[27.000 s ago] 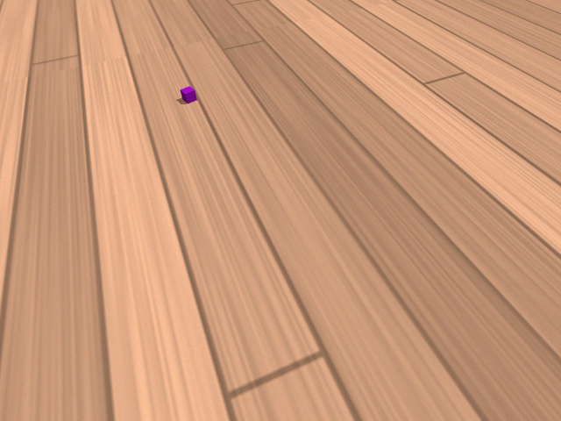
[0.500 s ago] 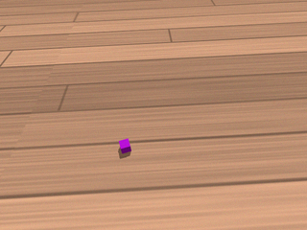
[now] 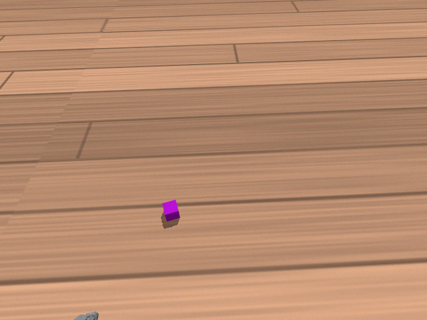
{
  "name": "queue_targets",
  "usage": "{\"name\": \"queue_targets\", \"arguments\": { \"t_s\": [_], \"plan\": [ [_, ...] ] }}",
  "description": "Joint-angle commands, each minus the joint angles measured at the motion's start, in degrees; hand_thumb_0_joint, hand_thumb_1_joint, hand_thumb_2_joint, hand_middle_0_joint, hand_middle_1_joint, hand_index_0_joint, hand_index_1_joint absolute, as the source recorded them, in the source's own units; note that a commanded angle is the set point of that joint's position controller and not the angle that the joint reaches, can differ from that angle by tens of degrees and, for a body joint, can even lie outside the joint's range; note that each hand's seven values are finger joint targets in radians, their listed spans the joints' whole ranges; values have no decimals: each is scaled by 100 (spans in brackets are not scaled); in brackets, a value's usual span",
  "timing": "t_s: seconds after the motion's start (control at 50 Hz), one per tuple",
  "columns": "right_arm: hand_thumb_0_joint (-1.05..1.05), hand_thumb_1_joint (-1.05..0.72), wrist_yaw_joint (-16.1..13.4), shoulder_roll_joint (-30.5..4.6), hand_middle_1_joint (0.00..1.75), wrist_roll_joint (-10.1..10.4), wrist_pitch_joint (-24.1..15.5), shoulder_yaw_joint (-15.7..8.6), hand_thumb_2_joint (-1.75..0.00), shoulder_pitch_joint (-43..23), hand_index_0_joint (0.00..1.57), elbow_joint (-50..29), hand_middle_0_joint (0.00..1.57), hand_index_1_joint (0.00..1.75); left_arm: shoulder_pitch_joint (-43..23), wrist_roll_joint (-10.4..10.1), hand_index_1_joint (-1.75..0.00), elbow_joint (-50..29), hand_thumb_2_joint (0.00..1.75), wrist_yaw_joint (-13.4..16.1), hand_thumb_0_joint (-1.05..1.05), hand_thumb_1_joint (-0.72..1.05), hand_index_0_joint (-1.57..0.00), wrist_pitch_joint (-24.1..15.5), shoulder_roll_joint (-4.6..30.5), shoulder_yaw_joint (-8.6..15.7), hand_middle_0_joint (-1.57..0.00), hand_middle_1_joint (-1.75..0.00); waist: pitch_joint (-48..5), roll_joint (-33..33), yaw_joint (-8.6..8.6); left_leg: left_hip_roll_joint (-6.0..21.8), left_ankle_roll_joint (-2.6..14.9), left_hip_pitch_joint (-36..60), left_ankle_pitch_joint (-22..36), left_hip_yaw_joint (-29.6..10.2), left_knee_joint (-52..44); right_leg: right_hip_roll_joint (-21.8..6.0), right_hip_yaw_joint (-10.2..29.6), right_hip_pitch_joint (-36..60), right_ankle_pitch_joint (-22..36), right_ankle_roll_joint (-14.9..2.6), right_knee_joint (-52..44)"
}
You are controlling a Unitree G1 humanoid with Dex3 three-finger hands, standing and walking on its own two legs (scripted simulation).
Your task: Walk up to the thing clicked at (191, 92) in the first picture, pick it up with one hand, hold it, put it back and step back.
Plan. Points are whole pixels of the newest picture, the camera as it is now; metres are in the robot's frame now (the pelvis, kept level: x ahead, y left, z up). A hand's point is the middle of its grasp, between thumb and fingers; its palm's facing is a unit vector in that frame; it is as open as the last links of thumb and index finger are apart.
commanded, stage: walk up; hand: left
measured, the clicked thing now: (171, 210) +0.76 +0.25 -0.74
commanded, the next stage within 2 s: stand in 0.32 s
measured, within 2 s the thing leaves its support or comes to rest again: neither
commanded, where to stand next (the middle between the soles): +0.39 +0.00 m, yaw -1 degrees
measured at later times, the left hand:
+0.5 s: hand out of the picture +0.06 +0.26 -0.14, palm faces +0.00 -0.94 -0.34, open 7.4 cm
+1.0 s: hand out of the picture +0.05 +0.24 -0.15, palm faces -0.04 -0.94 -0.34, open 7.4 cm
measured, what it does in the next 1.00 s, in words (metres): stands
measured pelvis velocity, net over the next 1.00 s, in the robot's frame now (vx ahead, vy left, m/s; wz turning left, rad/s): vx -0.01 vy -0.02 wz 0.00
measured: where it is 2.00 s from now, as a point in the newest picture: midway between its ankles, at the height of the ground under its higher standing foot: outside the picture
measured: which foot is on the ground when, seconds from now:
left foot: down 0.00-1.00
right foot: down 0.00-1.00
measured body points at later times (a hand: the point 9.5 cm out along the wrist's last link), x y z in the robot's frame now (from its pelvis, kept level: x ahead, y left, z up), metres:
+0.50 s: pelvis -0.01 +0.00 +0.01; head +0.00 +0.00 +0.46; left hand +0.06 +0.31 -0.12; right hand +0.10 -0.29 -0.12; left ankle -0.01 +0.12 -0.74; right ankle +0.00 -0.14 -0.74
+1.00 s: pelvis -0.01 -0.02 +0.01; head +0.00 -0.02 +0.46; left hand +0.06 +0.29 -0.12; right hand +0.04 -0.32 -0.12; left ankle -0.01 +0.12 -0.74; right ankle +0.00 -0.14 -0.74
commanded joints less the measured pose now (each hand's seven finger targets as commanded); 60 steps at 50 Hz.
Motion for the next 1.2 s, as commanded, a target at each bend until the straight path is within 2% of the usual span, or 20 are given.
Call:
{"name": "queue_targets", "arguments": {
  "t_s": [0.0,0.1,0.12,0.24,0.28,0.3,0.4,0.44,0.54,0.6,0.62,0.68,0.78,0.84,0.92,0.98,1.02,1.06,1.14,1.18],
  "plan": [
    [0,-90,-147,-1291,30,13,-182,-265,-90,-268,20,-314,20,30,-263,-32,-30,-258,90,116,0,90,-20,-120,1244,244,-20,-30,-786,469,55,682,283,4,2658,-553,-554,-415,308,672,1771,-353,-222],
    [0,-90,-146,-1266,30,9,-155,-265,-90,-585,20,-271,20,30,-359,-11,-30,-93,90,100,0,90,-20,-86,1211,188,-20,-30,-757,599,73,725,254,79,2273,-597,-820,-391,250,703,1488,-305,-459],
    [0,-90,-144,-1279,30,6,-155,-260,-90,-610,20,-274,20,30,-339,0,-30,-107,90,97,0,90,-20,-94,1225,180,-20,-30,-812,557,77,720,256,156,2403,-551,-807,-416,260,739,1599,-288,-503],
    [0,-90,-119,-1210,30,-4,-143,-251,-90,-795,20,-216,20,30,-366,28,-30,46,90,68,0,90,-20,-91,1214,154,-20,-30,-716,363,79,686,206,177,1780,-562,-1029,-455,307,744,1323,-247,-764],
    [0,-90,-112,-1197,30,1,-140,-248,-90,-794,20,-189,20,30,-389,46,-30,69,90,67,0,90,-20,-97,1233,175,-20,-30,-700,243,58,660,198,177,1711,-524,-1026,-459,318,754,1321,-250,-828],
    [0,-90,-117,-1251,30,21,-168,-224,-90,-776,20,-158,20,30,-404,51,-30,183,90,60,0,90,-20,-87,1112,53,-20,-30,-638,246,-48,703,173,338,1940,-530,-1196,-548,451,627,1583,-234,-967],
    [0,-90,-88,-1251,30,28,-164,-212,-90,-824,20,-51,20,30,-324,65,-30,281,90,60,0,90,-20,-106,1204,24,-20,-30,-487,165,-29,698,154,375,1583,-542,-1365,-554,432,579,1249,-194,-1200],
    [0,-90,-79,-1273,30,30,-168,-205,-90,-763,20,-28,20,30,-301,66,-30,306,90,52,0,90,-20,-121,1219,15,-20,-30,-656,137,-59,706,150,498,1586,-500,-1387,-564,441,619,1282,-192,-1227],
    [0,-90,-59,-1262,30,33,-153,-175,-90,-815,20,56,20,30,-219,63,-30,400,90,56,0,90,-20,-141,1236,-26,-20,-30,-607,119,-36,682,136,469,1299,-485,-1461,-599,496,574,1114,-199,-1337],
    [0,-90,-48,-1223,30,25,-129,-162,-90,-774,20,100,20,30,-179,71,-30,430,90,65,0,90,-20,-144,1266,-33,-20,-30,-520,0,-36,642,126,395,1022,-465,-1483,-593,491,484,850,-195,-1420],
    [0,-90,-36,-1199,30,23,-116,-155,-90,-750,20,129,20,30,-154,72,-30,447,90,71,0,90,-20,-141,1291,-34,-20,-30,-382,-74,-31,612,113,320,840,-482,-1507,-591,536,364,529,-194,-1517],
    [0,-90,-38,-1240,30,13,-119,-146,-90,-679,20,179,20,30,-125,56,-30,441,90,56,0,90,-20,-121,1287,-33,-20,-30,-381,165,-33,608,108,256,622,-463,-1547,-581,558,318,364,-209,-1502],
    [0,-90,-37,-1222,30,11,-124,-132,-90,-624,20,197,20,30,-35,73,-30,434,90,57,0,90,-20,-132,1321,-37,-20,-30,-436,43,1,641,111,192,778,-501,-1510,-586,575,405,430,-231,-1452],
    [0,-90,-50,-1249,30,-2,-121,-112,-90,-503,20,237,20,30,-100,53,-30,415,90,44,0,90,-20,-95,1351,-18,-20,-30,-329,160,-27,610,95,84,509,-485,-1558,-565,602,311,168,-242,-1461],
    [0,-90,-58,-1276,30,5,-121,-111,-90,-482,20,242,20,30,-30,51,-30,413,90,35,0,90,-20,-80,1307,-32,-20,-30,-319,160,-6,622,96,47,459,-498,-1547,-539,611,275,170,-245,-1436],
    [0,-90,-64,-1262,30,15,-133,-93,-90,-437,20,214,20,30,-41,56,-30,405,90,40,0,90,-20,-102,1308,-38,-20,-30,-537,59,-33,680,108,228,996,-490,-1453,-594,601,432,791,-276,-1329],
    [0,-90,-70,-1289,30,23,-134,-90,-90,-412,20,223,20,30,-41,35,-30,401,90,45,0,90,-20,-111,1291,-42,-20,-30,-547,51,-29,677,88,237,1139,-481,-1426,-573,573,471,931,-273,-1316],
    [0,-90,-80,-1346,30,25,-146,-93,-90,-422,20,230,20,30,-30,33,-30,394,90,43,0,90,-20,-117,1253,-56,-20,-30,-644,168,-38,716,101,402,1431,-458,-1344,-592,586,504,1309,-272,-1272],
    [0,-90,-93,-1312,30,30,-132,-63,-90,-400,20,237,20,30,-70,24,-30,398,90,51,0,90,-20,-93,1291,-46,-20,-30,-616,139,-40,714,79,372,1371,-445,-1385,-572,555,511,1255,-271,-1271],
    [0,-90,-95,-1331,30,34,-139,-54,-90,-435,20,228,20,30,-103,21,-30,397,90,50,0,90,-20,-99,1276,-49,-20,-30,-645,104,-39,733,58,396,1656,-430,-1328,-585,541,608,1579,-268,-1243]
  ]
}}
